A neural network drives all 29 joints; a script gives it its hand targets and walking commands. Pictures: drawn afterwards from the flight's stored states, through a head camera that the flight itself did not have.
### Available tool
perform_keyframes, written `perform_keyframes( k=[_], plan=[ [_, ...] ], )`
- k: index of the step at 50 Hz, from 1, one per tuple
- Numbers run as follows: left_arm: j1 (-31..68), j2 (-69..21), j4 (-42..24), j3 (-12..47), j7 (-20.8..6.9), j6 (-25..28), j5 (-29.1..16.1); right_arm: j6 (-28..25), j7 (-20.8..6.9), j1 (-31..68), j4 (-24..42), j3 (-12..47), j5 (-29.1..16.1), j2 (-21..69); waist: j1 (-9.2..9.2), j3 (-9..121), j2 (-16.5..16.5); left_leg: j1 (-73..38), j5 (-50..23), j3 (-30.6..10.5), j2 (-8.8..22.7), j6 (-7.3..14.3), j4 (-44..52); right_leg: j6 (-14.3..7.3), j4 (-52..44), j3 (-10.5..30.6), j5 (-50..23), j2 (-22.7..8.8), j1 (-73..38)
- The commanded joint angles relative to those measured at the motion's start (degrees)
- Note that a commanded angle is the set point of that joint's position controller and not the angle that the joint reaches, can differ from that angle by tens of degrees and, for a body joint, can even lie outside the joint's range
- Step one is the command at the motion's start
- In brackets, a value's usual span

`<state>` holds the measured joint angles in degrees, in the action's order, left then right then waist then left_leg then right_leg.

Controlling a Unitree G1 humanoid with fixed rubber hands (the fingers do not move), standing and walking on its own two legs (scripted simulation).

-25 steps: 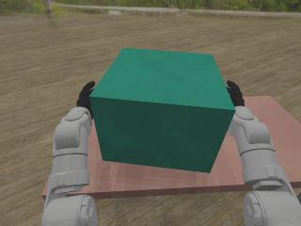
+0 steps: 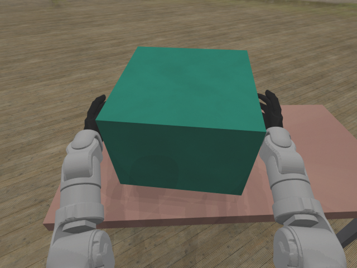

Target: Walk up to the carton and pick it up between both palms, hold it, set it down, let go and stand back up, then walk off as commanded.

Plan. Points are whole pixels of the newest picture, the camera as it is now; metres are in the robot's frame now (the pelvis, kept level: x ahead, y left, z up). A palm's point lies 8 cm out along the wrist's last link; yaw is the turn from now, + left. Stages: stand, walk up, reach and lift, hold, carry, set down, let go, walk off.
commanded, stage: set down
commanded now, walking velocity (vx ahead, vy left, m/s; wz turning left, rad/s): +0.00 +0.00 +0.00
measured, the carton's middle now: (185, 115) +0.46 +0.00 +0.15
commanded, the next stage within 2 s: none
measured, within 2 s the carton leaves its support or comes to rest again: neither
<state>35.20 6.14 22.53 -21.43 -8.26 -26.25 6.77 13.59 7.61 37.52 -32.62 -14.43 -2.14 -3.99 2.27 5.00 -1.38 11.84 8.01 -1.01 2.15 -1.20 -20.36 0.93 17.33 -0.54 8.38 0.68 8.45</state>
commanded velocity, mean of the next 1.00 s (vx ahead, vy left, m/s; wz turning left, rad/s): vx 0.00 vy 0.00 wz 0.00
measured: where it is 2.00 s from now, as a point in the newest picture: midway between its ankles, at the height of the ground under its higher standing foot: outside the picture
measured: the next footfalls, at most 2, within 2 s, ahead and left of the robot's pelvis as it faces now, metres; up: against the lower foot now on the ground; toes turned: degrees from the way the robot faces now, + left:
none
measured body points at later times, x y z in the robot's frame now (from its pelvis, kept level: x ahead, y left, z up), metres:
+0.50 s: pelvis +0.02 +0.00 +0.00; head +0.00 +0.02 +0.45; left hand +0.42 +0.19 +0.16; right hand +0.40 -0.21 +0.16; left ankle +0.03 +0.13 -0.75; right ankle +0.01 -0.12 -0.75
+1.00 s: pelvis +0.02 +0.00 +0.00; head +0.01 +0.02 +0.45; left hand +0.43 +0.18 +0.12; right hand +0.40 -0.21 +0.12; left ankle +0.03 +0.13 -0.75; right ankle +0.01 -0.12 -0.75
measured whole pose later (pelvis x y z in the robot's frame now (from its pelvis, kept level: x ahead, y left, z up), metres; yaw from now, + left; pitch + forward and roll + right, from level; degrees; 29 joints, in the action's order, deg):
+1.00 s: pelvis +0.02 +0.00 +0.00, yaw +0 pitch -1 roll -1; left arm 36.1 6.7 39.3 -15.1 -5.6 -10.6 6.8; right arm 0.4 8.8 33.7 -42.3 -16.9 -1.3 -4.4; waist 2.3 2.5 -1.4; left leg 9.7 10.0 -1.0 2.2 -1.3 -20.3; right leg 0.9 15.6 -0.6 9.5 0.7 5.5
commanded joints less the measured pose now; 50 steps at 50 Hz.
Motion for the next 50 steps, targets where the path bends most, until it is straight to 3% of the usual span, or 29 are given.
perform_keyframes(
  k=[1,6,12,21,28,34,40,42,50],
  plan=[
    [47.51,-28.21,-11.64,33.63,-4.75,9.01,-5.46,-9.49,-10.06,42.17,15.98,21.5,-0.3,25.62,4.57,29.96,2.52,-20.22,-12.19,2.46,-2.98,-0.92,2.76,1.71,-1.96,-4.65,-8.5,1.42,-12.81],
    [41.57,-28.28,-16.25,34.67,-3.38,9.19,-5.87,-10.5,-8.51,40.31,20.86,29.88,-5.38,24.96,3.39,34.33,1.52,-24.82,-29.71,1.71,-3.6,-2.44,-1.49,2.48,-0.21,-3.97,-24.29,1.96,-18.42],
    [34.46,-27.48,-18.0,32.59,-4.2,7.28,-4.1,-10.27,-7.45,37.87,24.72,32.27,-7.14,24.06,3.71,30.26,0.2,-21.07,-33.0,1.72,-4.33,-2.44,-1.66,3.09,1.5,-3.38,-35.38,1.71,-22.09],
    [36.2,-26.89,-12.54,30.49,-5.3,8.4,-2.66,-10.77,-7.84,37.47,19.03,27.82,-3.71,23.27,4.78,27.64,-0.13,-18.85,-25.73,2.36,-4.47,-2.06,0.3,2.8,0.91,-3.25,-30.81,1.19,-20.64],
    [42.0,-26.05,-3.65,26.52,-6.39,10.48,-1.08,-11.91,-8.93,38.44,10.44,20.58,1.54,22.99,5.22,22.69,-0.89,-17.33,-14.09,3.07,-3.94,-1.09,3.34,2.28,-1.06,-3.87,-16.89,1.03,-16.12],
    [50.54,-27.32,2.22,27.62,-5.64,15.04,-3.14,-14.92,-10.04,42.79,6.65,16.34,4.55,24.96,5.34,23.22,-0.71,-16.04,-7.38,3.19,-3.38,-0.69,4.29,1.97,-1.64,-4.7,-8.32,1.01,-12.13],
    [57.57,-29.81,3.37,31.05,-3.43,20.17,-6.29,-17.83,-10.98,44.85,4.1,15.32,6.35,28.24,6.05,28.6,0.48,-17.86,-8.74,2.99,-2.94,-1.23,2.79,1.55,-1.34,-5.2,-8.31,1.09,-8.74],
    [58.15,-29.42,5.22,30.82,-3.32,21.16,-6.61,-18.24,-11.0,44.21,2.26,15.16,7.09,29.03,5.94,28.35,-0.47,-16.59,-8.06,3.27,-3.15,-0.91,2.87,1.61,-1.3,-4.9,-8.94,0.78,-9.16],
    [56.03,-28.89,7.18,30.0,-3.53,22.53,-6.66,-19.07,-10.1,42.27,0.86,16.04,7.23,29.54,6.67,28.7,-1.02,-16.21,-13.94,3.4,-3.36,-1.09,1.81,1.92,-0.51,-4.1,-17.3,0.66,-12.25]
  ],
)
